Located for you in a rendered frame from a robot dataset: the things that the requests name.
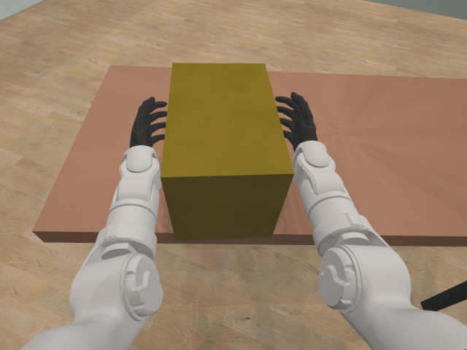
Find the robot left hand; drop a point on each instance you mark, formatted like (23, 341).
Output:
(142, 130)

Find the robot left forearm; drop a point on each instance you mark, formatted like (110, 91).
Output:
(133, 212)

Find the right robot upper arm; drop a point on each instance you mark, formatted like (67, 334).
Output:
(370, 287)

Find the carton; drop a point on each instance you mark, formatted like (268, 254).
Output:
(226, 169)

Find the table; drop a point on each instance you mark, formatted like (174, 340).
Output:
(399, 145)

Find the robot right hand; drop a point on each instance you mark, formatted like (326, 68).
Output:
(302, 125)

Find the left robot upper arm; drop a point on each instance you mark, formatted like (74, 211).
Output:
(110, 301)

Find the robot right forearm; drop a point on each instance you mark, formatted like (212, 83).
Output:
(328, 205)

